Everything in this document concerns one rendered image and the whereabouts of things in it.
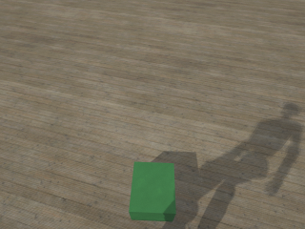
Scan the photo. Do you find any carton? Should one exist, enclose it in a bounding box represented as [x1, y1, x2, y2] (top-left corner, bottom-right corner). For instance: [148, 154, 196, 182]
[129, 161, 176, 222]

